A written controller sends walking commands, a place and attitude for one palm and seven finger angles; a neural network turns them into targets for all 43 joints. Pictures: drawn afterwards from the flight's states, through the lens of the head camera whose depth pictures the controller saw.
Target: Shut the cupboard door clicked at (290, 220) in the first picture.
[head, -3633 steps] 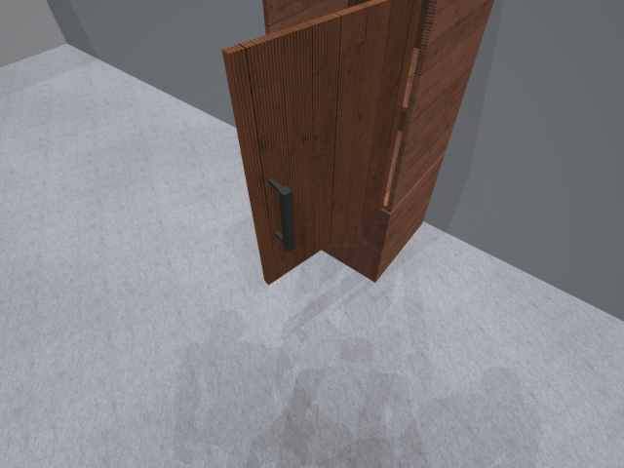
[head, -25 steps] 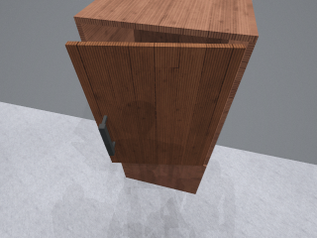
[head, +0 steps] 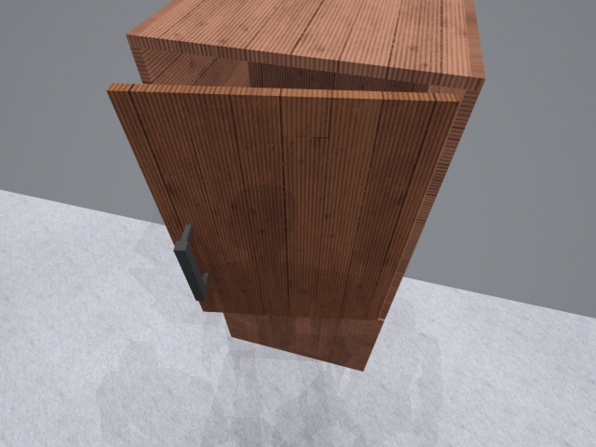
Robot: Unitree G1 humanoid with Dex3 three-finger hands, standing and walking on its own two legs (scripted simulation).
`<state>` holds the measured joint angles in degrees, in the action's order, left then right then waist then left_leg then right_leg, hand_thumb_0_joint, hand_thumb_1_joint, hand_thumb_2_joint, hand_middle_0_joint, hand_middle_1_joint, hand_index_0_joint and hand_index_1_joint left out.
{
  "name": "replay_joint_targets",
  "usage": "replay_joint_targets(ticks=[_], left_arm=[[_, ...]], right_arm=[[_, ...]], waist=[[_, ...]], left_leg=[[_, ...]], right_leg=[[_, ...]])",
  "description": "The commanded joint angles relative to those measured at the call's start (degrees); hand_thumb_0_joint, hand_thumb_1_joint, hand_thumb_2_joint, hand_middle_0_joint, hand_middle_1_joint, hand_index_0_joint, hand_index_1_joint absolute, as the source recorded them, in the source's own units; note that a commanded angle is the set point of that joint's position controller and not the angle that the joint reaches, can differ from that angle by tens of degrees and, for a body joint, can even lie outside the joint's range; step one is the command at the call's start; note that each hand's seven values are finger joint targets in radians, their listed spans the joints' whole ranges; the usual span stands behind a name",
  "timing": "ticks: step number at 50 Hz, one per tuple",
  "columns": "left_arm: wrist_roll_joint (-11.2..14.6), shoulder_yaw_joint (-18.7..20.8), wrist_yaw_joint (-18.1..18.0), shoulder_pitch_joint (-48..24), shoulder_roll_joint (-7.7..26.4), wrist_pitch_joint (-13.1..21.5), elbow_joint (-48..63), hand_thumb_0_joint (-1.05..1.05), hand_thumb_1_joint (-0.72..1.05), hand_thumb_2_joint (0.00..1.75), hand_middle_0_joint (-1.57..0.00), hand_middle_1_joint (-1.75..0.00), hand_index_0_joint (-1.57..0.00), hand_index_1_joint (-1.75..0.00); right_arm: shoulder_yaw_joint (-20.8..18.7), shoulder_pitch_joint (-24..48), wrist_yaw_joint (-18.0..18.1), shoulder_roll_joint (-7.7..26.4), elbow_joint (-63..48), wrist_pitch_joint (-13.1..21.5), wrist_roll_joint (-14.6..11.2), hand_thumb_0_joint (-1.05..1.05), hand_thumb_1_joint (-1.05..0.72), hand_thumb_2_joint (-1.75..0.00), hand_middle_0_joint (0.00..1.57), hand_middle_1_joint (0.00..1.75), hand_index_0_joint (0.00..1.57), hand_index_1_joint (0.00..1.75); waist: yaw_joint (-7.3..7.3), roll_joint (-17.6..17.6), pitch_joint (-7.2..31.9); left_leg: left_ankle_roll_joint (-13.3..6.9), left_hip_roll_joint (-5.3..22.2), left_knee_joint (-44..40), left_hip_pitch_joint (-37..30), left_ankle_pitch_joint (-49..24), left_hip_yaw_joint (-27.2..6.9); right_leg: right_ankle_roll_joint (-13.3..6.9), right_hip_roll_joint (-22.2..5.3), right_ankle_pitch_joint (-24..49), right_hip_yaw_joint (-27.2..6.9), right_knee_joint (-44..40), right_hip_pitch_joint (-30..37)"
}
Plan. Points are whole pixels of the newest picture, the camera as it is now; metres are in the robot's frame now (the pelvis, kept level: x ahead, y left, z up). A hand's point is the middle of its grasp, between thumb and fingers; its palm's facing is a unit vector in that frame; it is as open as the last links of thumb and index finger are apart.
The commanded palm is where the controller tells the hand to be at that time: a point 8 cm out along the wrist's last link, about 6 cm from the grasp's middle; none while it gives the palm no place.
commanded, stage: look again from close up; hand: left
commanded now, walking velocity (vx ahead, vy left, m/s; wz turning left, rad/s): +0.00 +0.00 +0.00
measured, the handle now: (194, 264) +0.43 +0.23 -0.10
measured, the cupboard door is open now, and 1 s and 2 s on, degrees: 12 12 12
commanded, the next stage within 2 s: raise the hand and make a fist in 0.48 s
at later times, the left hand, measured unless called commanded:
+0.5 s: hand out of the picture +0.00 +0.15 -0.17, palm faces +0.04 -0.98 -0.19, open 7.3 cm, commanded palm none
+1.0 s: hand out of the picture +0.12 +0.14 -0.08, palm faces -0.03 -1.00 +0.04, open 6.2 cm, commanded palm +0.10 +0.21 -0.08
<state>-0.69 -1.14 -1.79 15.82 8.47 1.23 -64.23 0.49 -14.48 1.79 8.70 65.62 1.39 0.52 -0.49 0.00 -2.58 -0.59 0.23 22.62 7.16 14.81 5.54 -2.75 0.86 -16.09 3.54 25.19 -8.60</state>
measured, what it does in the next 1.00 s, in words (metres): lowers itself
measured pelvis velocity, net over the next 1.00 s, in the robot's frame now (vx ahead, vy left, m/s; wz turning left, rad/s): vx -0.08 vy -0.01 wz -0.01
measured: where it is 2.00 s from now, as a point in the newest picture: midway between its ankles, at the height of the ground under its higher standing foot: outside the picture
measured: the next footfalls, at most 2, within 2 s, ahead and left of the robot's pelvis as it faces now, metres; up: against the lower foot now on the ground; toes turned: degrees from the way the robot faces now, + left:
none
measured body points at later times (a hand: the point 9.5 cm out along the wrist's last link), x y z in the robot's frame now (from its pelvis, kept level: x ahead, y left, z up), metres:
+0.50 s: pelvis +0.01 -0.02 +0.00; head +0.03 -0.02 +0.45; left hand +0.00 +0.20 -0.16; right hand +0.01 -0.23 -0.17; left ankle -0.03 +0.11 -0.74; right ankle -0.03 -0.08 -0.74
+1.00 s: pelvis -0.08 -0.01 -0.11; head -0.03 -0.01 +0.34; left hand +0.11 +0.19 -0.08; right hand +0.17 -0.26 -0.14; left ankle -0.03 +0.12 -0.74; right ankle -0.03 -0.08 -0.74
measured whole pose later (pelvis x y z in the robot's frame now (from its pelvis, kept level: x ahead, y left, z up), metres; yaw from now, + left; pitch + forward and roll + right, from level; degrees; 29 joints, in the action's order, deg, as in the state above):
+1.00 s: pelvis -0.08 -0.01 -0.11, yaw +0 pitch +13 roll +2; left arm 12.8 2.6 16.3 23.1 7.0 33.8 -10.7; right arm -5.3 -6.4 0.5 15.8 28.7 13.9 -1.1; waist -2.0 2.6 8.5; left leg 0.6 -1.3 69.5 52.5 30.0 0.5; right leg -4.1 -0.2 -30.3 3.5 71.2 -54.3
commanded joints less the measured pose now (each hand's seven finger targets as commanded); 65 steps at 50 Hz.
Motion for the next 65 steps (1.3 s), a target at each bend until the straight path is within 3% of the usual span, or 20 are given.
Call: replay_joint_targets(ticks=[1, 28, 29, 30, 31, 32, 33, 34, 36, 37, 39, 41, 43, 45, 47, 49, 53, 57, 62, 65], left_arm=[[0.1, 1.3, -0.5, 4.0, 5.4, 0.7, 1.3, 0.00, 0.90, 0.90, -0.20, -0.30, -0.20, -0.30], [0.2, 1.6, -0.7, 5.6, 4.6, 0.7, 1.2, 0.00, 0.90, 0.90, -0.20, -0.30, -0.20, -0.30], [-0.6, 2.2, -2.9, 10.9, 6.6, 2.1, -1.2, 0.00, 0.90, 0.90, -0.20, -0.30, -0.20, -0.30], [10.6, 17.1, -1.8, -38.0, 34.6, 19.1, 90.2, 0.00, 0.90, 0.90, -0.20, -0.30, -0.20, -0.30], [8.9, 1.8, -3.2, -3.2, 11.6, 14.4, 73.5, 0.00, 0.90, 0.90, -0.22, -0.32, -0.22, -0.32], [10.9, -1.8, -4.5, 6.2, -1.1, 5.8, 67.9, 0.00, 0.90, 0.90, -0.24, -0.34, -0.24, -0.34], [10.7, -5.9, -4.3, 4.8, -4.4, 5.5, 63.5, 0.00, 0.90, 0.90, -0.25, -0.36, -0.25, -0.36], [10.6, -2.3, -3.8, 2.3, -1.9, 8.2, 63.0, 0.00, 0.90, 0.90, -0.27, -0.38, -0.27, -0.38], [9.7, 1.5, -1.0, 6.2, -1.3, 14.7, 52.8, 0.00, 0.90, 0.90, -0.31, -0.42, -0.31, -0.42], [10.1, 2.1, 1.8, 13.1, -2.6, 18.4, 48.7, 0.00, 0.90, 0.90, -0.33, -0.44, -0.33, -0.44], [12.7, 5.2, 8.4, 20.4, -3.0, 27.6, 47.3, 0.00, 0.90, 0.90, -0.36, -0.48, -0.36, -0.48], [14.7, 6.7, 16.3, 18.5, -1.0, 37.3, 49.4, 0.00, 0.90, 0.90, -0.40, -0.52, -0.40, -0.52], [15.0, 12.2, 21.0, 17.4, 5.8, 42.5, 52.4, 0.00, 0.90, 0.90, -0.44, -0.56, -0.44, -0.56], [15.7, 11.6, 20.6, 15.1, 6.4, 39.6, 57.1, 0.00, 0.90, 0.90, -0.47, -0.60, -0.47, -0.60], [16.2, 13.0, 17.4, 8.6, 8.8, 35.9, 63.4, 0.00, 0.90, 0.90, -0.51, -0.64, -0.51, -0.64], [15.8, 11.0, 13.8, 2.4, 8.2, 35.0, 72.4, 0.00, 0.90, 0.90, -0.55, -0.68, -0.55, -0.68], [13.2, 4.5, 10.1, -3.0, 6.6, 37.5, 85.8, 0.00, 0.90, 0.90, -0.62, -0.76, -0.62, -0.76], [12.5, 0.9, 12.2, 1.4, 5.4, 32.6, 79.3, 0.00, 0.90, 0.90, -0.69, -0.84, -0.69, -0.84], [13.3, 6.8, 11.5, 7.3, 8.4, 22.9, 76.5, 0.00, 0.90, 0.90, -0.79, -0.94, -0.79, -0.94], [13.7, 7.9, 8.4, 7.5, 7.3, 22.2, 80.5, 0.00, 0.90, 0.90, -0.84, -1.00, -0.84, -1.00]], right_arm=[[-0.5, -3.8, 0.5, 4.4, -1.3, 0.6, 0.2, 0.00, -0.90, -0.90, 0.20, 0.30, 0.20, 0.30], [-0.5, -4.9, 0.9, 2.9, -0.4, 0.4, 0.2, 0.00, -0.90, -0.90, 0.20, 0.30, 0.20, 0.30], [-1.3, 2.0, 0.1, 5.4, -4.4, 0.6, -0.6, 0.00, -0.90, -0.90, 0.20, 0.30, 0.20, 0.30], [-2.4, -4.8, 7.3, 18.1, -21.5, 12.4, -0.7, 0.00, -0.90, -0.90, 0.20, 0.30, 0.20, 0.30], [-0.2, -0.5, 6.6, 11.3, -21.0, 15.4, -2.2, 0.00, -0.90, -0.90, 0.20, 0.30, 0.20, 0.30], [-1.8, 1.3, 5.2, 9.9, -21.8, 16.8, -2.6, 0.00, -0.90, -0.90, 0.20, 0.30, 0.20, 0.30], [-1.4, 1.2, 4.3, 10.1, -21.5, 18.5, -3.8, 0.00, -0.90, -0.90, 0.20, 0.30, 0.20, 0.30], [-3.2, 0.2, 3.6, 12.1, -23.1, 19.4, -2.6, 0.00, -0.90, -0.90, 0.20, 0.30, 0.20, 0.30], [-4.4, 0.6, 2.4, 12.9, -25.2, 19.9, -0.4, 0.00, -0.90, -0.90, 0.20, 0.30, 0.20, 0.30], [-4.9, 2.1, 1.4, 12.2, -27.4, 20.5, -0.5, 0.00, -0.90, -0.90, 0.20, 0.30, 0.20, 0.30], [-5.8, 3.6, -0.4, 11.3, -30.7, 20.6, -0.1, 0.00, -0.90, -0.90, 0.20, 0.30, 0.20, 0.30], [-6.1, 5.5, -1.8, 11.1, -33.5, 20.0, -0.5, 0.00, -0.90, -0.90, 0.20, 0.30, 0.20, 0.30], [-6.7, 6.7, -2.8, 11.1, -36.9, 18.3, -0.7, 0.00, -0.90, -0.90, 0.20, 0.30, 0.20, 0.30], [-6.4, 10.3, -2.3, 10.8, -42.5, 16.2, -1.4, 0.00, -0.90, -0.90, 0.20, 0.30, 0.20, 0.30], [-6.2, 10.6, -1.3, 11.0, -45.3, 14.3, -1.5, 0.00, -0.90, -0.90, 0.20, 0.30, 0.20, 0.30], [-5.6, 9.3, -0.4, 10.5, -47.4, 13.5, -1.6, 0.00, -0.90, -0.90, 0.20, 0.30, 0.20, 0.30], [-4.1, 6.7, 1.0, 11.2, -47.0, 14.8, -1.0, 0.00, -0.90, -0.90, 0.20, 0.30, 0.20, 0.30], [-2.8, 5.1, 1.9, 12.2, -45.6, 16.0, -1.2, 0.00, -0.90, -0.90, 0.20, 0.30, 0.20, 0.30], [-2.5, 6.1, 2.3, 11.7, -46.7, 14.6, -2.1, 0.00, -0.90, -0.90, 0.20, 0.30, 0.20, 0.30], [-2.5, 6.2, 2.0, 10.9, -47.0, 14.1, -1.6, 0.00, -0.90, -0.90, 0.20, 0.30, 0.20, 0.30]], waist=[[0.22, 0.7, -0.3], [-0.18, 0.5, -1.1], [-2.44, 2.7, -2.7], [7.18, -1.1, 24.2], [3.16, -22.8, 29.5], [0.90, -18.6, 22.6], [3.44, -6.6, 8.8], [4.81, 0.4, 3.4], [4.68, 15.3, 4.1], [1.45, 14.4, 5.0], [-2.33, 21.5, 12.0], [-3.27, 17.1, 14.6], [-4.74, 5.1, 19.4], [-4.97, 4.2, 18.4], [-3.75, 4.9, 17.5], [-1.59, 1.9, 17.5], [2.28, -3.0, 21.4], [3.79, -2.0, 19.7], [-0.61, -1.3, 22.6], [-1.33, -1.0, 24.1]], left_leg=[[-1.1, 6.4, -3.0, 0.7, -11.2, -5.5], [-0.7, 5.9, -2.6, 1.0, -10.9, -5.0], [1.1, 5.2, 12.6, 7.9, -5.8, -1.4], [-1.7, 4.2, 12.7, -17.9, -17.4, 1.1], [-2.4, 1.0, 7.8, -11.8, -29.2, -2.7], [-1.7, 2.8, 6.4, -6.4, -37.7, -3.8], [-1.9, 2.4, 8.8, 0.1, -32.6, -5.3], [-1.7, 1.3, 11.4, 5.7, -23.9, -6.8], [-0.9, -0.5, 18.3, 18.3, -9.9, -8.0], [-0.2, -1.4, 20.4, 23.0, -7.8, -7.6], [1.2, -2.4, 26.5, 32.9, -4.0, -7.0], [2.1, -3.7, 32.8, 41.6, 1.0, -6.1], [1.6, -4.0, 38.3, 46.3, 2.1, -4.4], [0.5, -4.3, 39.9, 50.0, 8.7, -3.4], [-0.3, -3.7, 41.6, 52.2, 12.4, -4.1], [-1.1, -2.8, 43.4, 52.0, 16.4, -4.5], [-1.7, -1.4, 43.0, 47.7, 17.8, -7.2], [-1.7, -1.2, 42.2, 49.3, 20.0, -9.3], [-1.2, -1.4, 38.0, 49.3, 20.1, -9.9], [-0.9, -1.4, 36.4, 47.3, 17.9, -10.3]], right_leg=[[-0.4, -7.6, 17.3, -7.2, -4.2, -0.4], [-0.2, -7.8, 20.4, -6.9, -5.2, 1.2], [5.2, -12.4, 51.5, -12.1, -4.4, 0.4], [3.2, -6.7, 39.9, -9.0, 2.7, -1.3], [0.9, -2.3, 29.2, -5.7, 8.9, -0.5], [1.4, -2.0, 18.8, 0.0, 8.4, -3.4], [2.4, -1.7, 18.3, 0.2, 7.1, -11.6], [3.0, -2.4, 20.3, 0.4, 7.3, -15.6], [4.6, -3.7, 17.7, -0.1, 12.0, -23.0], [4.3, -4.3, 18.0, -1.7, 15.0, -22.6], [4.2, -4.7, 17.7, -4.6, 21.6, -21.3], [3.9, -5.5, 13.1, -9.4, 26.2, -23.2], [2.4, -6.4, 9.6, -13.4, 29.9, -23.3], [2.1, -6.1, -8.6, -16.0, 27.0, -26.9], [1.8, -4.9, -20.2, -16.9, 25.7, -30.5], [1.4, -4.1, -31.1, -16.4, 24.8, -35.3], [0.7, -1.3, -27.0, -9.8, 29.5, -42.8], [0.9, -0.5, -24.6, -6.3, 31.3, -45.1], [1.0, -0.8, -24.3, -4.1, 31.7, -40.3], [1.0, -0.7, -20.8, -2.1, 33.0, -39.6]])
